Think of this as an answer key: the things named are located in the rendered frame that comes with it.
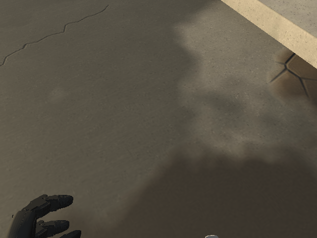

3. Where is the robot left hand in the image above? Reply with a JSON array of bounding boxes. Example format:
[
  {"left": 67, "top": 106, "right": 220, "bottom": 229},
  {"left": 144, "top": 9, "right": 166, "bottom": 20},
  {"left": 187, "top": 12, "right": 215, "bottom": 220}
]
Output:
[{"left": 4, "top": 194, "right": 81, "bottom": 238}]

